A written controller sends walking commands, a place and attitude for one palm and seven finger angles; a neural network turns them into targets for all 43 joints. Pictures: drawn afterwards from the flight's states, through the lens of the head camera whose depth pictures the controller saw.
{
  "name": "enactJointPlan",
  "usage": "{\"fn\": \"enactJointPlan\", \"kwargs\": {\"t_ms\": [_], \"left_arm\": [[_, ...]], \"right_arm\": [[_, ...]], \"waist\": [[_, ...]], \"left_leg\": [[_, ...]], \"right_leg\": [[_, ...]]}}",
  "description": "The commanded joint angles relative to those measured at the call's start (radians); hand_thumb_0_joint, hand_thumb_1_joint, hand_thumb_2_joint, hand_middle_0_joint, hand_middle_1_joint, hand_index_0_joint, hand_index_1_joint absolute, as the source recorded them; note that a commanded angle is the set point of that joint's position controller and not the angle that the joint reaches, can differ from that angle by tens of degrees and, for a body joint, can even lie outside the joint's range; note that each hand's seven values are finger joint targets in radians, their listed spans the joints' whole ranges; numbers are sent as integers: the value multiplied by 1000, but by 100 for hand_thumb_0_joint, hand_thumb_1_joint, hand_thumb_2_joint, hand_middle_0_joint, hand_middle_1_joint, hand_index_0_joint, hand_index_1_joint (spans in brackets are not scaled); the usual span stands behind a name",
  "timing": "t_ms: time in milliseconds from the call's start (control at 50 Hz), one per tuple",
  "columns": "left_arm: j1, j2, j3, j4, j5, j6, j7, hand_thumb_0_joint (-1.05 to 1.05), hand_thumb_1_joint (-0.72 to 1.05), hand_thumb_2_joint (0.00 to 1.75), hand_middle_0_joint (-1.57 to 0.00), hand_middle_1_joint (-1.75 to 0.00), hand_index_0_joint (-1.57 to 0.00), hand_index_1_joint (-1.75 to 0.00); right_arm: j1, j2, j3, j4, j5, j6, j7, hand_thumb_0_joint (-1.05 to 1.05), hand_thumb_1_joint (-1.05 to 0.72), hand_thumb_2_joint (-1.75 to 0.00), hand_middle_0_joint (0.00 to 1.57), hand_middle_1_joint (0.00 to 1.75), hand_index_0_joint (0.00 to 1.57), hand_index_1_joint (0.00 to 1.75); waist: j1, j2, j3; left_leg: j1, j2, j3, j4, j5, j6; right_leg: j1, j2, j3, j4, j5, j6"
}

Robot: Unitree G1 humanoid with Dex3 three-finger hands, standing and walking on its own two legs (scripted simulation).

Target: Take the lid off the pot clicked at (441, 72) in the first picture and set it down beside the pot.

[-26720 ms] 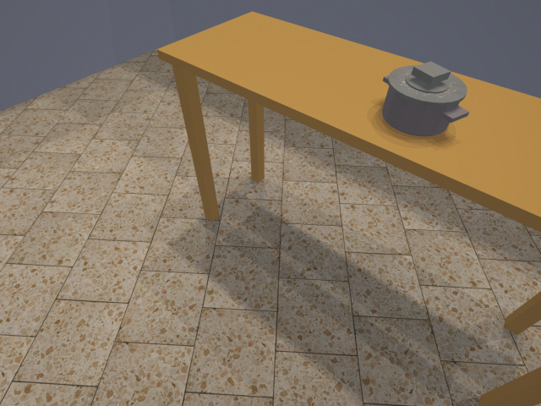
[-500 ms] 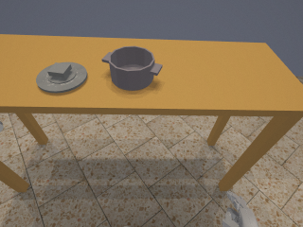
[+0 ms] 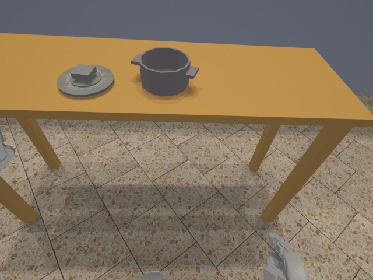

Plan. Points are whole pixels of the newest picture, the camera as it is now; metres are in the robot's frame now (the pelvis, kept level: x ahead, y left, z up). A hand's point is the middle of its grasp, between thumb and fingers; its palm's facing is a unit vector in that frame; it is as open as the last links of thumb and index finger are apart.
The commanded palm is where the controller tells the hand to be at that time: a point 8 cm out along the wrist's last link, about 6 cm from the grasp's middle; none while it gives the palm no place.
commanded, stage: step back with the hand held close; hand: left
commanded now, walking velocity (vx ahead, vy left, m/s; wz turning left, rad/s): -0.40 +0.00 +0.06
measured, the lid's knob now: (84, 72) +0.63 +0.36 +0.10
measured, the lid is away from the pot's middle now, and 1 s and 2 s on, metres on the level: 0.24 0.24 0.24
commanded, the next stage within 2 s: stop stepping back and stand still in 0.02 s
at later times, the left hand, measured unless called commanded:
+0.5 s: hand out of the picture +0.02 +0.26 +0.31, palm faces +0.59 -0.77 -0.23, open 7.4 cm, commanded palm -0.01 +0.30 +0.28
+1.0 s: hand out of the picture +0.05 +0.30 +0.21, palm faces +0.54 -0.75 -0.39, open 7.4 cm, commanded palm none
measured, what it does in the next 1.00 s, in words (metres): walks backwards: left foot, then right foot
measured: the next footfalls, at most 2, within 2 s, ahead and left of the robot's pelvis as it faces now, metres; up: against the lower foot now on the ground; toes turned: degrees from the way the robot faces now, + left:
left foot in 0.08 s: +0.10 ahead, +0.09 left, +0.00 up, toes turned -1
right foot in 0.36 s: -0.11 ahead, -0.08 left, +0.00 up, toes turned +4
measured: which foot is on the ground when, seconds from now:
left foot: up 0.00-0.06, down 0.08-0.34, up 0.36-0.54, down 0.56-1.00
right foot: down 0.00-0.10, up 0.12-0.34, down 0.36-1.00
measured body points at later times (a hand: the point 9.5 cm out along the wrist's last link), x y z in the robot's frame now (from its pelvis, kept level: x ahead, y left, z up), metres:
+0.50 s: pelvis -0.14 +0.02 +0.01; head -0.20 +0.04 +0.45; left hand -0.02 +0.30 +0.32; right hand +0.00 -0.22 -0.07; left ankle -0.13 +0.13 -0.68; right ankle -0.14 -0.10 -0.72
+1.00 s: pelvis -0.17 +0.04 -0.01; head -0.21 +0.01 +0.43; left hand +0.02 +0.34 +0.23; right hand -0.02 -0.22 -0.12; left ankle -0.13 +0.18 -0.73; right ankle -0.16 -0.08 -0.71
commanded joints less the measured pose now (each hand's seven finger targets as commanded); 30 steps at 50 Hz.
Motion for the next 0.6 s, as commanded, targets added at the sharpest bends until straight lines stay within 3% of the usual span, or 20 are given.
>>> {"fn": "enactJointPlan", "kwargs": {"t_ms": [0, 40, 60, 80, 100, 120, 140, 180, 240, 280, 300, 320, 340, 360, 380, 420, 480, 500, 540, 580], "left_arm": [[-24, 225, 117, -172, -8, -19, -6, 0, 90, 90, -20, -30, -20, -30], [-17, 211, 115, -201, -19, -17, -14, 0, 90, 90, -20, -30, -20, -30], [-30, 225, 123, -232, -17, -25, -15, 0, 90, 90, -20, -30, -20, -30], [15, 235, 145, -193, -35, -29, -19, 0, 90, 90, -20, -30, -20, -30], [197, -123, -378, 671, 18, 207, -126, 0, 90, 90, -20, -30, -20, -30], [-302, 323, 154, -575, -66, 51, -39, 0, 90, 90, -20, -30, -20, -30], [-44, 417, 290, -368, -60, 3, -5, 0, 90, 90, -20, -30, -20, -30], [223, 267, 223, -395, -78, 48, 7, 0, 90, 90, -20, -30, -20, -30], [200, 244, 179, -434, -53, 67, 28, 0, 90, 90, -20, -30, -20, -30], [169, 264, 186, -355, -33, 73, 28, 0, 90, 90, -20, -30, -20, -30], [144, 275, 194, -282, -23, 73, 24, 0, 90, 90, -20, -30, -20, -30], [64, 276, 188, -247, -29, 68, 16, 0, 90, 90, -20, -30, -20, -30], [-70, 320, 204, -231, -31, 78, 12, 0, 90, 90, -20, -30, -20, -30], [-150, 267, 153, -125, -31, 86, 6, 0, 90, 90, -20, -30, -20, -30], [-176, 230, 115, -45, -37, 99, 8, 0, 90, 90, -20, -30, -20, -30], [-233, 183, 56, 111, -31, 117, -2, 0, 90, 90, -20, -30, -20, -30], [-320, 136, -29, 133, -15, 104, -1, 0, 90, 90, -20, -30, -20, -30], [-298, 123, -44, 98, -17, 96, 2, 0, 90, 90, -20, -30, -20, -30], [-246, 146, -11, -74, -24, 75, 1, 0, 90, 90, -20, -30, -20, -30], [-134, 206, 87, -148, -38, 60, 0, 0, 90, 90, -20, -30, -20, -30]], "right_arm": [[-76, -126, -49, -176, 15, -20, -25, 0, -90, -90, 20, 30, 20, 30], [-73, -157, -45, -190, 13, -9, -29, 0, -90, -90, 20, 30, 20, 30], [-87, -170, -57, -198, 16, -16, -31, 0, -90, -90, 20, 30, 20, 30], [-73, -166, -62, -201, 16, -28, -21, 0, -90, -90, 20, 30, 20, 30], [19, -400, -92, 65, 38, -73, 25, 0, -90, -90, 20, 30, 20, 30], [-146, -118, -79, -238, 36, -57, 36, 0, -90, -90, 20, 30, 20, 30], [-33, -181, -95, -231, 36, -64, -6, 0, -90, -90, 20, 30, 20, 30], [-45, -137, -56, -253, 31, -48, 8, 0, -90, -90, 20, 30, 20, 30], [-77, -136, -32, -243, 22, -51, 0, 0, -90, -90, 20, 30, 20, 30], [-48, -140, -35, -222, 9, -46, -19, 0, -90, -90, 20, 30, 20, 30], [-10, -138, -46, -201, 6, -30, -26, 0, -90, -90, 20, 30, 20, 30], [1, -161, -60, -181, 6, -8, -31, 0, -90, -90, 20, 30, 20, 30], [-4, -181, -45, -157, 6, 13, -28, 0, -90, -90, 20, 30, 20, 30], [-13, -151, -38, -144, 19, 12, -26, 0, -90, -90, 20, 30, 20, 30], [-12, -168, -58, -161, 45, 16, -39, 0, -90, -90, 20, 30, 20, 30], [-60, -165, -38, -168, 49, 30, -50, 0, -90, -90, 20, 30, 20, 30], [-83, -150, -14, -166, 48, -4, -69, 0, -90, -90, 20, 30, 20, 30], [-73, -159, -11, -180, 49, -20, -73, 0, -90, -90, 20, 30, 20, 30], [-47, -190, -23, -233, 60, -45, -57, 0, -90, -90, 20, 30, 20, 30], [-43, -160, -38, -229, 43, -63, -34, 0, -90, -90, 20, 30, 20, 30]], "waist": [[-30, -184, -81], [-33, 39, -58], [-16, 209, -104], [-11, 235, -170], [-103, 371, -88], [12, 55, -352], [-10, 21, -318], [-8, 199, -293], [-1, 378, -197], [-5, 223, -173], [-18, 13, -169], [-38, -175, -109], [-58, -162, -86], [-63, -207, -91], [-67, -232, 19], [-59, -170, 120], [-47, -50, 125], [-43, 48, 113], [-36, 294, 23], [-48, 188, 3]], "left_leg": [[219, -2, -40, 117, -86, -14], [241, 57, -95, -216, 311, 5], [287, 139, -163, -317, 475, 20], [334, 224, -234, -367, 554, 52], [266, 284, -436, -103, 1077, 102], [420, 277, -230, -364, 528, 38], [382, 249, -293, -333, 226, 98], [299, 209, -260, -448, -204, 94], [58, 129, -147, -586, -549, -2], [24, 50, -78, -458, -502, -35], [125, -35, 37, -156, -378, -38], [243, -54, 38, 272, -227, -29], [181, -51, 33, 506, -146, -22], [129, -31, -16, 597, -183, -23], [114, 23, -57, 565, -188, -10], [175, 62, -10, 414, -207, 9], [251, 31, 98, -43, -323, 43], [259, 26, 58, -194, -408, 65], [382, 249, -317, -401, -558, 171], [244, 349, -543, -521, -644, 241]], "right_leg": [[-135, -313, 118, -154, 518, -145], [-105, -142, 16, -4, 402, -56], [-82, -29, -46, 113, 207, -20], [-115, 22, -17, 248, -143, -29], [-378, -3, 115, 619, -277, -19], [-131, 45, 99, 579, -322, 5], [-195, 33, 57, 568, -293, -7], [-155, 8, 25, 510, -203, -12], [126, 46, -136, 198, -262, -44], [276, 27, -140, -97, -212, -71], [166, -98, -47, -253, -170, -122], [-136, -309, 140, -358, -134, -199], [-253, -387, 126, -336, -46, -207], [-322, -429, 221, -374, -405, -205], [-399, -411, 268, -381, -567, -187], [-487, -369, 171, -340, -554, -170], [-323, -300, 77, -204, -513, -146], [-272, -223, 27, -81, -447, -123], [-352, -10, -156, 363, -247, -24], [-414, -54, -25, 666, -222, -15]]}}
